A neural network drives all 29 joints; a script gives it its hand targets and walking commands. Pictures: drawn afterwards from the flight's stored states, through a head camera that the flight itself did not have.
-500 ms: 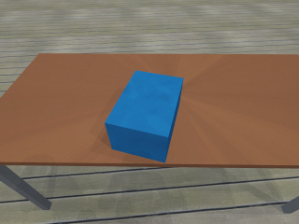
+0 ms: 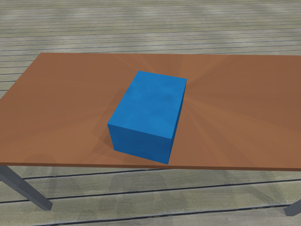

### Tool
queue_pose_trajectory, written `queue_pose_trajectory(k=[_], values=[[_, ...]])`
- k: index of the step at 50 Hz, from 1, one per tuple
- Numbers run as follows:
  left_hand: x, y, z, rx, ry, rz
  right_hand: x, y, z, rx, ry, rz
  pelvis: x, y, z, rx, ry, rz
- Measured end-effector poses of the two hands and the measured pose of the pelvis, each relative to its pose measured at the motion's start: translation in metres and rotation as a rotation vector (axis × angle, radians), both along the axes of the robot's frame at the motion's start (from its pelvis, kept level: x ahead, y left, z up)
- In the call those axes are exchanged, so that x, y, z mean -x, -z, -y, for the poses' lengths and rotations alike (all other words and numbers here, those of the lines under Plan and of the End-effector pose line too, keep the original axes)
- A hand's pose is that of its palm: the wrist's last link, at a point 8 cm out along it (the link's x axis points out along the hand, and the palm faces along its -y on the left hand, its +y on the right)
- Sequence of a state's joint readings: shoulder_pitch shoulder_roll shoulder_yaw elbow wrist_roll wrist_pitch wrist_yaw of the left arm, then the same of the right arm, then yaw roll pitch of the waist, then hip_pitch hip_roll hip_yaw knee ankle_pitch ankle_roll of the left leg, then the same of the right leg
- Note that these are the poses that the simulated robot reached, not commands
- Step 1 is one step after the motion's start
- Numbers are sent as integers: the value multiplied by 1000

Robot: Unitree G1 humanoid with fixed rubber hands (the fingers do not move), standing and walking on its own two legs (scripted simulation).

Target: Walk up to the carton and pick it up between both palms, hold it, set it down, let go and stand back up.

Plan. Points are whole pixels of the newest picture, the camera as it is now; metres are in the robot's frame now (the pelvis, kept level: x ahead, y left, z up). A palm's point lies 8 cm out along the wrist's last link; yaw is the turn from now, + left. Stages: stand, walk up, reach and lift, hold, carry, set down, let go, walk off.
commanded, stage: stand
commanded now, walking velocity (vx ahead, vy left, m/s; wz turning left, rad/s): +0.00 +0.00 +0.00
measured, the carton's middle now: (151, 113) +0.50 +0.01 -0.02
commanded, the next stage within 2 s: none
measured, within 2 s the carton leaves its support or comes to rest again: neither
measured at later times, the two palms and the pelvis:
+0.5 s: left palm out of the picture +0.06 +0.26 -0.11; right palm out of the picture +0.07 -0.26 -0.11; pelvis +0.00 +0.00 +0.00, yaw +0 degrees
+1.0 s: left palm out of the picture +0.06 +0.26 -0.11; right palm out of the picture +0.07 -0.26 -0.11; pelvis +0.00 +0.00 +0.00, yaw +1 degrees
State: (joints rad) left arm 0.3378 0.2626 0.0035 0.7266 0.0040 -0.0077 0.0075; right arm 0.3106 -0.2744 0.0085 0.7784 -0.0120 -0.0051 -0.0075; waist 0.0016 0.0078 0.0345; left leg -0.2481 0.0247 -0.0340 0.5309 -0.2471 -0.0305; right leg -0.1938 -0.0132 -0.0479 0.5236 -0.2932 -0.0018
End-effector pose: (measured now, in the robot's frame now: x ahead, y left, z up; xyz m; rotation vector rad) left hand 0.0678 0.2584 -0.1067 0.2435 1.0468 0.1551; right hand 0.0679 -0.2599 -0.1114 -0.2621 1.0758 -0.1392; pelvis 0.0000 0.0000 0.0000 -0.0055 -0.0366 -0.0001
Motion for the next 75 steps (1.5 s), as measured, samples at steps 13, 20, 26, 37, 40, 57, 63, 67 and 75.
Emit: queue_pose_trajectory(k=[13,20,26,37,40,57,63,67,75], values=[[1,1,-2,1,-7,-12,-2,0,-2,2,-1,-1,-1,0,-2,0,-3,-1],[2,2,-3,2,-11,-18,-3,0,-2,3,-1,-2,-2,0,-3,0,-4,-1],[3,3,-4,2,-14,-23,-4,-1,-3,3,-1,-4,-2,-1,-3,0,-5,-1],[6,4,-5,3,-19,-34,-3,0,-4,5,0,-9,-3,-1,-4,0,-7,-1],[7,4,-5,3,-21,-37,-3,0,-4,5,0,-10,-3,-1,-4,0,-7,-1],[11,6,-6,4,-30,-54,-1,0,-5,6,3,-21,-3,-2,-5,0,-10,-1],[13,6,-6,4,-33,-61,-1,1,-5,7,4,-25,-3,-2,-5,0,-11,-1],[14,7,-7,4,-35,-65,0,1,-5,7,4,-28,-4,-2,-5,0,-11,-1],[16,7,-7,5,-39,-73,1,1,-5,8,6,-35,-4,-2,-5,0,-13,-1]])
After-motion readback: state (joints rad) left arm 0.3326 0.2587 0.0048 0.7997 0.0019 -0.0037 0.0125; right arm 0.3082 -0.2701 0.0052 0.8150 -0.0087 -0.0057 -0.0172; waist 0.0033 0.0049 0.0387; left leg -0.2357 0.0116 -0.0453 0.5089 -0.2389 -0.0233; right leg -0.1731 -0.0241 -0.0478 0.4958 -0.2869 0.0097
